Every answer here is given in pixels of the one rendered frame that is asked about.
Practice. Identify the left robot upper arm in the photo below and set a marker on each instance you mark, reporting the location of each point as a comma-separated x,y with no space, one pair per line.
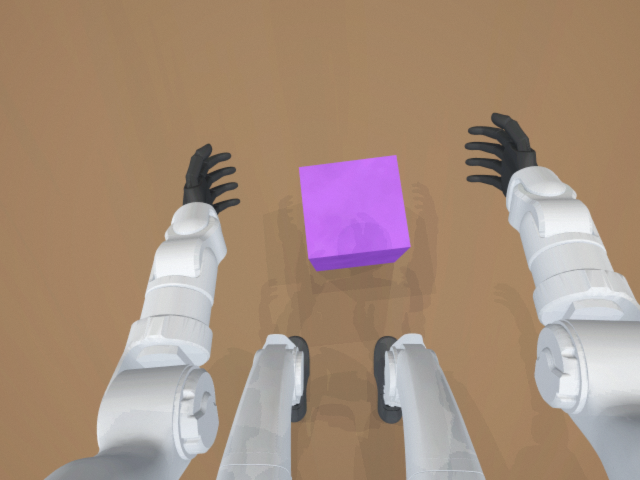
153,422

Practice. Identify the right robot hand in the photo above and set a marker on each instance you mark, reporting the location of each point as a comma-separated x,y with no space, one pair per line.
514,151

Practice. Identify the robot right forearm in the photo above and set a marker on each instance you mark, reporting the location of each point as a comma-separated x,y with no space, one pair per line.
573,276

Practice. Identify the robot right foot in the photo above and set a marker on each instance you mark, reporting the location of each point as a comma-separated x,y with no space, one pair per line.
388,413

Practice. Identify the carton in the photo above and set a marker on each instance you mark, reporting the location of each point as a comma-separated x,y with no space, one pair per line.
354,213

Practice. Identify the right robot thigh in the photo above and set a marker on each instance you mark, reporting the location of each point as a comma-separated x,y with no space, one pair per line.
437,443

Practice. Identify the robot left forearm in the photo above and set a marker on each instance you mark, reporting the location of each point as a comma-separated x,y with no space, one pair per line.
174,325

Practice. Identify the right robot upper arm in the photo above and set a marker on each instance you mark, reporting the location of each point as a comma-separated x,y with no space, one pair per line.
591,370

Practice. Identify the left robot hand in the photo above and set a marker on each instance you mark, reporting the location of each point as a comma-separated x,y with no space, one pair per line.
198,182

